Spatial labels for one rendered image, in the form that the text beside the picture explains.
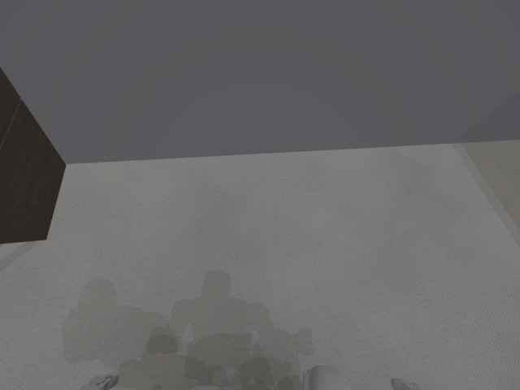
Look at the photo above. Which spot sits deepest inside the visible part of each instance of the cupboard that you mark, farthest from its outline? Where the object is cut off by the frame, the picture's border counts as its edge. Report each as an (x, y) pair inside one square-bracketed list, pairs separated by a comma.
[(31, 171)]

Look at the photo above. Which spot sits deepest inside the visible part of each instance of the right robot thigh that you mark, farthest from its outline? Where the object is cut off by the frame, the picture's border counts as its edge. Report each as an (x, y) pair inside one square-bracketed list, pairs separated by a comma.
[(325, 378)]

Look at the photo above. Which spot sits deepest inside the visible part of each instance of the robot left hand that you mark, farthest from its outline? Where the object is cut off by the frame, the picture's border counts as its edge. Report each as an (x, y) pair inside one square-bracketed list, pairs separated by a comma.
[(104, 382)]

